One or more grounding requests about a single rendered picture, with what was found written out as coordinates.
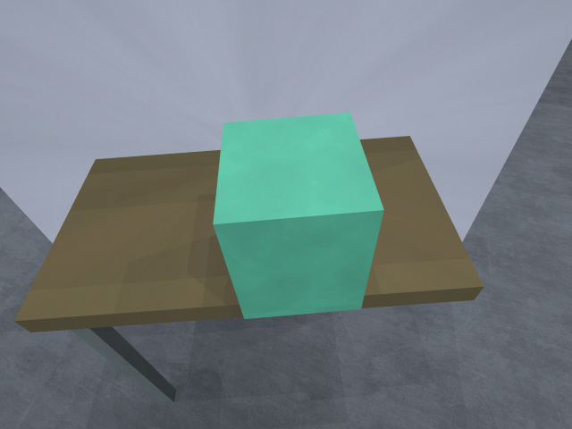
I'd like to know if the table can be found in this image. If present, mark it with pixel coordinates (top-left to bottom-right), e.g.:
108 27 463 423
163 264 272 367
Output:
14 136 484 403

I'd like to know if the carton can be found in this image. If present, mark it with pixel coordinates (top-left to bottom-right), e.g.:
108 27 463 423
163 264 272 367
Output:
213 113 384 319

